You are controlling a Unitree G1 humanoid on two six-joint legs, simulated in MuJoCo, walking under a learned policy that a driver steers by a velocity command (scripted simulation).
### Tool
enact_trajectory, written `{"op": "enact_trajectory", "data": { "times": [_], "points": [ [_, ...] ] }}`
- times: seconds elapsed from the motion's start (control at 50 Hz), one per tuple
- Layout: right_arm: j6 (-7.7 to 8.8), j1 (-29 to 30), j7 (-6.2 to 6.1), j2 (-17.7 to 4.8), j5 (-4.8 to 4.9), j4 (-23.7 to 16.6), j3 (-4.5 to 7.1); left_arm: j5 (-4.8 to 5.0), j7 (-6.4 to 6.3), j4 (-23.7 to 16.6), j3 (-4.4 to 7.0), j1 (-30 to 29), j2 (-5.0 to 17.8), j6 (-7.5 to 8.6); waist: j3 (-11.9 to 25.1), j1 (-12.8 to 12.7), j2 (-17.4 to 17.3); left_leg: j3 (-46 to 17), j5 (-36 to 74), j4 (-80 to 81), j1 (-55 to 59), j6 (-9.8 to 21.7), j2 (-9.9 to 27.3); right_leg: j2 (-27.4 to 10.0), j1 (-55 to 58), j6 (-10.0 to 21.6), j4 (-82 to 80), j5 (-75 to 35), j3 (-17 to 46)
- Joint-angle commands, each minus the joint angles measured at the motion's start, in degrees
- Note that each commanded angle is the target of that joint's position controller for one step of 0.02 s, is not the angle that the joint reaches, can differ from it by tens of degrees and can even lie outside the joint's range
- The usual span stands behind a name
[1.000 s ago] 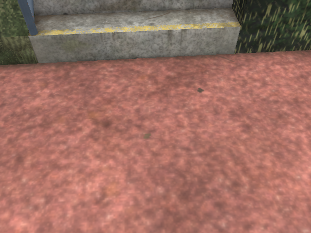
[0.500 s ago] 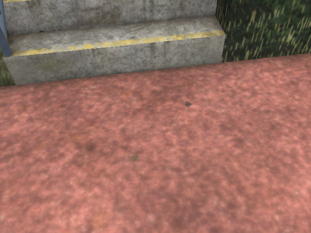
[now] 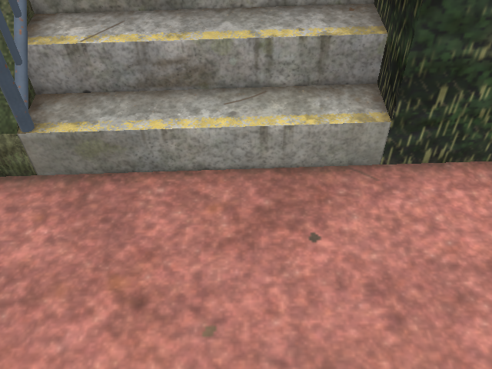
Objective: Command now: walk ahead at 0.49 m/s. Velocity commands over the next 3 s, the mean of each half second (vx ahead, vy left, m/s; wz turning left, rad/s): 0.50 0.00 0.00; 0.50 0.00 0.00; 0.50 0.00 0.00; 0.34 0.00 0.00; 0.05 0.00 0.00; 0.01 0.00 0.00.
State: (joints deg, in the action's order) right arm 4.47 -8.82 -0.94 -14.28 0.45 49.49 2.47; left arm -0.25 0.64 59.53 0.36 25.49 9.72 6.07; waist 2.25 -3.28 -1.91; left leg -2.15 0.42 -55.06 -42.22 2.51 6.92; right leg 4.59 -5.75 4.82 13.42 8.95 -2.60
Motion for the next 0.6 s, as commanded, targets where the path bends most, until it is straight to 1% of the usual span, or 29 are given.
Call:
{"op": "enact_trajectory", "data": {
  "times": [0.02,0.08,0.14,0.18,0.2,0.22,0.24,0.26,0.28,0.3,0.32,0.34,0.36,0.38,0.4,0.42,0.44,0.46,0.48,0.52,0.56,0.6],
  "points": [
    [0.68,4.79,0.28,-2.63,0.16,-3.49,0.82,0.41,-1.02,-2.79,1.85,0.39,9.52,0.15,-5.56,0.82,4.53,-0.4,5.95,8.31,-5.03,-1.37,0.62,-16.58,1.44,6.59,-9.0,-3.07,11.7],
    [1.01,9.29,1.01,-1.93,0.49,-4.47,0.55,0.56,-1.29,-2.17,1.95,2.45,9.75,-0.39,-7.38,-0.92,5.07,1.24,7.49,15.07,-3.82,-1.81,-0.47,-16.29,3.8,6.18,-9.08,-4.27,9.49],
    [1.54,13.33,2.03,-1.34,0.81,-5.8,0.12,0.58,-1.33,-1.38,2.2,4.52,10.11,-1.22,-8.98,-2.38,5.3,2.3,5.33,20.02,-3.82,-1.6,-1.45,-17.14,8.2,6.35,-7.17,-6.39,8.34],
    [2.01,15.57,2.83,-1.12,1.04,-6.96,-0.19,0.77,-1.44,-1.08,2.5,5.08,10.68,-1.76,-9.88,-2.67,5.68,2.62,2.55,22.71,-3.33,-0.85,-1.97,-18.3,10.8,6.27,-5.3,-8.02,8.25],
    [2.27,15.95,3.21,-1.29,1.1,-7.42,-0.26,0.87,-1.52,-1.08,2.7,4.86,11.11,-1.96,-9.97,-2.35,6.05,2.85,0.74,23.85,-2.35,-0.19,-2.35,-18.91,11.77,6.07,-4.12,-9.77,8.28],
    [2.51,15.47,3.54,-1.74,1.12,-7.64,-0.19,0.96,-1.58,-1.23,2.93,4.22,11.64,-2.12,-9.57,-1.57,6.55,3.28,-1.36,24.95,-0.24,0.63,-2.93,-19.35,12.33,5.71,-2.58,-12.98,8.17],
    [2.71,13.58,3.72,-2.64,1.08,-7.44,0.12,0.99,-1.59,-1.56,3.13,3.15,12.22,-2.22,-8.27,-0.12,7.26,4.01,-3.22,26.0,3.93,1.56,-4.0,-19.4,12.4,5.13,-0.25,-19.2,7.79],
    [2.88,9.89,3.68,-4.09,0.97,-6.65,0.81,0.92,-1.59,-1.97,3.35,1.96,13.02,-2.31,-5.49,2.1,8.36,5.44,-4.44,26.27,10.56,2.62,-5.99,-18.97,12.17,4.53,3.95,-30.11,7.18],
    [2.92,1.68,3.39,-6.28,0.91,-4.27,2.06,0.67,-1.52,-2.42,3.27,0.45,12.98,-2.54,-0.59,6.51,8.54,7.02,-4.38,26.86,21.49,4.15,-8.27,-16.75,10.43,3.35,13.07,-40.11,5.22],
    [2.82,-10.01,2.83,-9.79,0.81,-1.13,3.52,0.15,-1.36,-3.58,2.68,-0.99,11.91,-2.44,7.0,11.51,7.48,2.93,-3.16,25.09,39.48,6.81,-4.77,-13.97,1.0,1.39,27.05,-36.82,3.35],
    [2.4,-19.27,2.28,-16.31,-0.78,0.56,5.03,-0.5,-0.74,-5.09,0.93,3.96,5.92,-1.38,17.72,10.85,-5.76,-21.07,-7.19,25.67,64.13,14.57,11.36,-5.77,-21.31,-2.36,50.76,-11.33,0.94],
    [2.18,-20.11,2.44,-13.35,-0.7,1.34,4.05,0.97,-0.28,-3.85,0.29,5.78,4.23,0.45,23.91,10.11,-13.23,-42.13,-13.36,36.57,69.65,19.18,17.69,-0.25,-32.43,-2.91,63.28,21.99,8.92],
    [2.29,-15.21,2.49,-9.43,-0.12,0.79,2.82,2.56,-0.12,-5.35,1.91,0.22,10.48,1.66,14.6,9.68,-9.2,-34.95,-14.77,37.79,62.19,15.35,15.12,-4.59,-37.9,-1.5,67.3,19.74,11.22],
    [2.19,-9.45,2.4,-6.8,0.07,-0.54,1.99,3.08,-0.27,-7.14,2.26,-5.22,12.03,2.08,7.93,8.1,-5.29,-25.04,-11.02,38.76,52.43,12.94,12.86,-7.98,-37.92,-0.79,65.69,14.3,8.79],
    [2.24,-5.08,2.76,-4.95,-0.17,-1.11,1.29,2.44,-0.71,-7.55,2.48,-7.63,11.48,1.77,3.39,5.91,-0.41,-18.29,-6.07,41.09,42.93,11.61,10.22,-10.45,-35.09,-1.0,61.75,9.75,7.32],
    [2.5,-3.07,3.05,-3.32,-0.57,-1.18,0.79,1.6,-1.08,-7.48,2.99,-7.26,10.79,0.92,1.33,3.77,-0.91,-13.5,-3.99,43.05,37.19,10.37,7.55,-12.35,-31.65,-1.03,57.76,6.76,7.43],
    [2.54,-2.78,3.31,-2.69,-0.88,-0.62,0.61,1.39,-1.11,-7.14,2.9,-5.68,9.12,-0.04,0.4,2.45,-2.15,-10.97,-3.31,44.83,33.69,10.12,6.13,-12.98,-28.72,-1.2,55.94,5.17,7.3],
    [2.67,-3.73,3.36,-3.0,-0.84,0.15,0.72,1.32,-1.17,-6.82,2.79,-4.55,7.63,-0.75,-0.3,1.88,-2.29,-9.13,-1.15,46.0,31.71,10.64,5.4,-13.08,-27.67,-1.51,54.81,4.4,6.68],
    [2.78,-4.74,3.22,-3.75,-0.79,0.95,0.86,1.27,-1.25,-7.03,2.85,-4.63,7.16,-1.23,-1.3,1.33,-2.01,-7.41,1.48,46.77,30.54,11.07,5.14,-13.29,-28.29,-1.93,53.45,3.52,6.3],
    [2.76,-6.61,2.55,-5.43,-0.88,2.01,1.23,0.81,-1.41,-8.67,3.21,-8.53,7.81,-1.59,-3.09,1.55,-1.2,-5.22,5.4,47.76,30.8,11.44,4.97,-13.68,-32.36,-3.03,48.64,-0.93,5.93],
    [2.31,-8.72,1.78,-5.91,-0.71,2.82,1.28,0.47,-1.33,-10.4,3.34,-13.6,7.76,-1.47,-4.05,2.72,-0.83,-3.94,6.83,48.09,32.68,10.93,4.66,-13.65,-35.7,-3.78,41.49,-6.75,5.56],
    [1.93,-10.15,1.23,-6.22,-0.47,3.27,1.22,0.55,-0.95,-11.64,3.14,-17.95,6.99,-1.14,-4.65,3.92,-1.0,-2.01,5.87,48.47,33.41,9.72,3.5,-12.74,-34.93,-3.81,33.2,-12.61,4.66]
  ]
}}
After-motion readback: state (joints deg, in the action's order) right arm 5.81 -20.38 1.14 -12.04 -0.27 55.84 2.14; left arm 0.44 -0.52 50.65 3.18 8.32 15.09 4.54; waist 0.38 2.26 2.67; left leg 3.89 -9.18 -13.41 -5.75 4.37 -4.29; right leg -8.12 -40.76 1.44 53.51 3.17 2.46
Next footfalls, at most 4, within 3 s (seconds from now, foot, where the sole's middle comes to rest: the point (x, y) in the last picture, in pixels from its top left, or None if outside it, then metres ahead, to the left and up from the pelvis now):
0.30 left None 0.35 0.16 -0.79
0.86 right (300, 330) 0.67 -0.07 -0.79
1.42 left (225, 242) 0.97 0.18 -0.79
1.86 right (285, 205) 1.14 -0.02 -0.79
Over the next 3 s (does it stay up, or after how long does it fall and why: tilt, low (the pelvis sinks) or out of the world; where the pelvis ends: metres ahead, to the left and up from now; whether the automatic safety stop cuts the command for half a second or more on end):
stays up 1.08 0.13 -0.01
